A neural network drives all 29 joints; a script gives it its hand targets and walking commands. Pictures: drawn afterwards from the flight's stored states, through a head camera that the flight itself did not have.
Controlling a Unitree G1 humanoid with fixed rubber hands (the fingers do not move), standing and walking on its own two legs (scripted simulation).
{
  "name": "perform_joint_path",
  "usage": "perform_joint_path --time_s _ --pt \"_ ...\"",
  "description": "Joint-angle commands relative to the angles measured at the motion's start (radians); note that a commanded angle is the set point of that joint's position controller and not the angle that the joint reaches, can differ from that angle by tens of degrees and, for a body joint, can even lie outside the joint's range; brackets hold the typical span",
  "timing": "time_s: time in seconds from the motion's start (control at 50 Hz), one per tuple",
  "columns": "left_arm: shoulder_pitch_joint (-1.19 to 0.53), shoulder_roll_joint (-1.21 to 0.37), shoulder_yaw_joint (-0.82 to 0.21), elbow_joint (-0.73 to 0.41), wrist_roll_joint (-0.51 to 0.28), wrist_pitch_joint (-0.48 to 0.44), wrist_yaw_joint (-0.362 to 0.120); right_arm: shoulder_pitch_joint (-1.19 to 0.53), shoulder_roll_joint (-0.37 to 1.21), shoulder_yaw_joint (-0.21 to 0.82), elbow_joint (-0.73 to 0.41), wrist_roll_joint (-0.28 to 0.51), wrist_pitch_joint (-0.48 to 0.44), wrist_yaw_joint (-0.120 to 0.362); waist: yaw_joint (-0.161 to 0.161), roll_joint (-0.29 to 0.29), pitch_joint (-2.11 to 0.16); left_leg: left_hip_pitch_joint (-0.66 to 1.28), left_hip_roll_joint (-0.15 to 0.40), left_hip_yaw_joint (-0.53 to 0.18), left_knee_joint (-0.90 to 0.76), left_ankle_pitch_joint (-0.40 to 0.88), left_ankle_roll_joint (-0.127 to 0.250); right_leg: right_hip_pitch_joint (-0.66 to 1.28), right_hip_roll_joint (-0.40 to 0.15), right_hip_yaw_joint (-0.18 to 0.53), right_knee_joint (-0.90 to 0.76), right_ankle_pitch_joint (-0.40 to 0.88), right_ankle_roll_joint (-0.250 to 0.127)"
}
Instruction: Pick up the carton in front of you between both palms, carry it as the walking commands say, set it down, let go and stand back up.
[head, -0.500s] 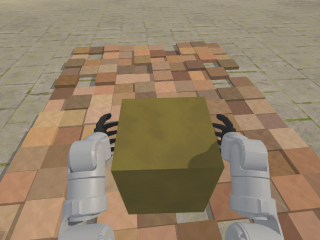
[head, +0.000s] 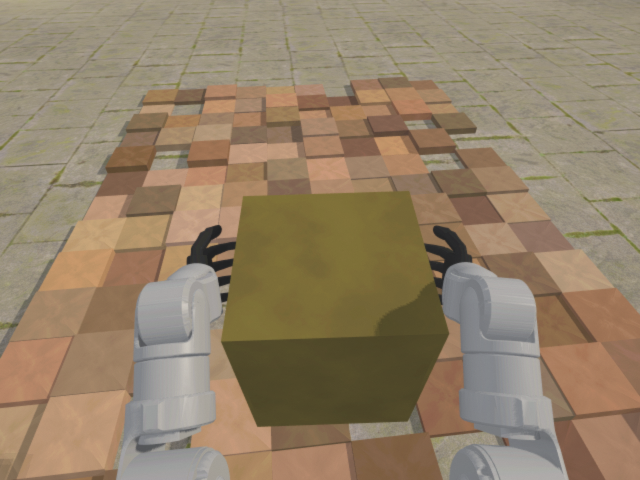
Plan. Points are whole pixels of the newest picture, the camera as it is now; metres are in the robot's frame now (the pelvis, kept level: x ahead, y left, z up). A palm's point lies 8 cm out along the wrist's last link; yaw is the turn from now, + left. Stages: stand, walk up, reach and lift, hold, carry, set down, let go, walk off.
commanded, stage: carry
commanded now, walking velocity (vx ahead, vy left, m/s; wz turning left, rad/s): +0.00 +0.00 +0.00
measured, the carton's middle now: (329, 314) +0.33 +0.00 +0.06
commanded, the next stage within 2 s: none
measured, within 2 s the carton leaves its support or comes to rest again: neither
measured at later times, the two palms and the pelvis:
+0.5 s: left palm (208, 285) +0.33 +0.14 +0.13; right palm (461, 285) +0.32 -0.16 +0.12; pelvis +0.00 -0.01 +0.00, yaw +0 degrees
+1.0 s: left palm (211, 286) +0.33 +0.14 +0.13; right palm (464, 287) +0.32 -0.16 +0.12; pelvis -0.01 -0.01 +0.00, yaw +0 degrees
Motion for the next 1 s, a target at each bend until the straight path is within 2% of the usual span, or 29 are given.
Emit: perform_joint_path --time_s 0.0,0.98 --pt "-0.594 -0.868 -0.599 -0.044 -0.260 0.005 -0.097 -0.643 0.858 0.599 -0.075 0.267 -0.016 0.096 -0.003 -0.007 -0.297 0.145 0.089 -0.079 -0.004 0.288 -0.034 0.059 -0.171 0.168 -0.118 0.282 0.017" --pt "-0.591 -0.867 -0.606 -0.055 -0.264 0.007 -0.101 -0.640 0.859 0.608 -0.089 0.270 -0.014 0.098 -0.003 -0.007 -0.295 0.123 0.087 -0.069 0.007 0.264 -0.038 0.058 -0.184 0.143 -0.111 0.273 0.017"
